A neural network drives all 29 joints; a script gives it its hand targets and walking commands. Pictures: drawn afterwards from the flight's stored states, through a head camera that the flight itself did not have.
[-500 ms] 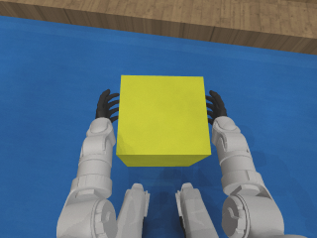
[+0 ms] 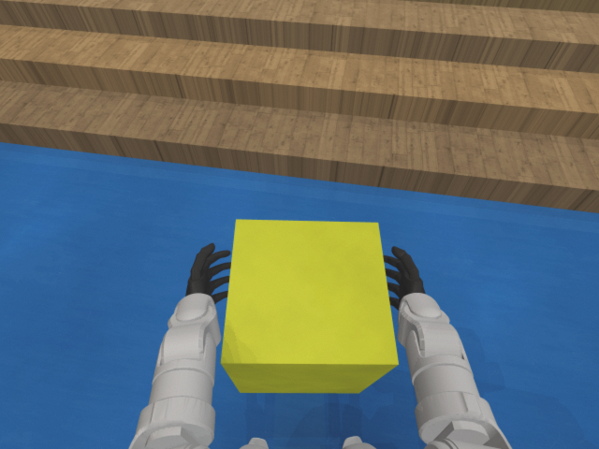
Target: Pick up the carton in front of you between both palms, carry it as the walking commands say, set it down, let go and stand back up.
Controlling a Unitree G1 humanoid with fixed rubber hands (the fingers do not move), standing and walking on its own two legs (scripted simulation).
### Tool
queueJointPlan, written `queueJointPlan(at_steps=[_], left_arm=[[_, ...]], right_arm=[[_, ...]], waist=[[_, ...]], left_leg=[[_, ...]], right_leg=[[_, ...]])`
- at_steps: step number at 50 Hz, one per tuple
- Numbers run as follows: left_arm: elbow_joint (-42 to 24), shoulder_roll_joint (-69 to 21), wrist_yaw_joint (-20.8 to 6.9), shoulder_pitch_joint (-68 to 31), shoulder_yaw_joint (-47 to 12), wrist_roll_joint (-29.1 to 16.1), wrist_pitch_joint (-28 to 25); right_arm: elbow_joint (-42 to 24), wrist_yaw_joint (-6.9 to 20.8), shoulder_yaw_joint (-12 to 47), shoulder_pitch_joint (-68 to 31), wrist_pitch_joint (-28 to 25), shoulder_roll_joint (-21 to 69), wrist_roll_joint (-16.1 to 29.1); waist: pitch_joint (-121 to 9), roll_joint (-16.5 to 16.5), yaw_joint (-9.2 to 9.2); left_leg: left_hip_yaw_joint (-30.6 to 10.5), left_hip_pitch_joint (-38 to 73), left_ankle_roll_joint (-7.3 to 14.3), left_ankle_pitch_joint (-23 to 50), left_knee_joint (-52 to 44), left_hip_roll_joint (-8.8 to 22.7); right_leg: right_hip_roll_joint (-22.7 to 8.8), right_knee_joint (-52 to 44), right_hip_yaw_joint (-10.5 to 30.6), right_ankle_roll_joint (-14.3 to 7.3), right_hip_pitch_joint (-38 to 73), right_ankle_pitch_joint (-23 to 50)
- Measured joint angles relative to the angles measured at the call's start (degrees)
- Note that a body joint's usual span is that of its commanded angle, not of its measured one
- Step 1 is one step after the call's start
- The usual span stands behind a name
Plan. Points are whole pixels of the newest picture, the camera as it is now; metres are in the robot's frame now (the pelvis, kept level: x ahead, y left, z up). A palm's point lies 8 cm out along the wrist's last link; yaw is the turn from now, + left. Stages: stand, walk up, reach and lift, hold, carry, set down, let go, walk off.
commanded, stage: reach and lift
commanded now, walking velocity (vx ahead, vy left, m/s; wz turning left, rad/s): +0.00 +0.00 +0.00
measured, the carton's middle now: (303, 314) +0.34 +0.00 -0.09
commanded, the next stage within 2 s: hold in 1.30 s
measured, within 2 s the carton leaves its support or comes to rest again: neither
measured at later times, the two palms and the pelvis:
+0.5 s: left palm (178, 295) +0.30 +0.15 +0.07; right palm (432, 299) +0.29 -0.15 +0.07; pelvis +0.02 +0.00 +0.05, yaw +0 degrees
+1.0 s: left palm (176, 277) +0.31 +0.15 +0.09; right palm (433, 277) +0.31 -0.15 +0.08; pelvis +0.02 +0.00 +0.06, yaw +0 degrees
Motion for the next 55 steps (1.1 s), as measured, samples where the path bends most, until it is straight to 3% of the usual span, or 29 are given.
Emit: queueJointPlan(at_steps=[12, 20, 30, 40, 55], left_arm=[[-7.19, 0.22, -0.82, 8.93, -4.40, -0.09, 8.10], [-10.17, 0.60, -1.41, 10.88, -7.32, 2.01, 14.68], [-9.42, -0.55, -2.16, 5.85, -3.78, 4.29, 15.92], [-7.47, -1.40, -2.57, 2.07, -0.94, 6.24, 15.28], [-13.09, -0.03, -2.98, 8.01, -5.47, 4.68, 18.78]], right_arm=[[-7.54, -0.36, 3.76, 9.19, 7.65, 2.14, -0.76], [-11.30, 0.21, 5.99, 11.49, 14.53, 1.69, -1.91], [-10.09, 1.76, 2.33, 6.40, 15.24, 2.54, -4.67], [-8.27, 2.66, -0.13, 2.24, 15.25, 2.44, -6.39], [-13.62, 1.42, 5.10, 7.81, 18.63, 2.49, -4.58]], waist=[[2.55, -0.46, -0.81], [4.90, -0.73, -1.15], [10.54, -0.23, -0.21], [9.72, -0.34, -0.66], [9.19, -0.29, -0.08]], left_leg=[[-1.16, 25.58, 0.70, 4.95, -18.06, 1.05], [-1.12, 36.27, 1.00, 7.54, -24.98, 1.68], [-0.29, 35.60, 0.91, 8.54, -23.45, 1.64], [-0.18, 35.79, 0.68, 8.81, -24.11, 1.85], [-0.66, 41.15, 0.79, 9.23, -29.03, 2.44]], right_leg=[[-1.49, -18.34, -0.12, -0.67, 25.90, 4.83], [-1.93, -25.88, 0.13, -0.69, 36.83, 7.78], [-1.79, -23.88, 0.55, -0.47, 35.77, 8.73], [-1.78, -23.92, 0.29, -0.66, 35.67, 8.75], [-2.09, -29.45, -0.47, -1.09, 41.48, 9.33]])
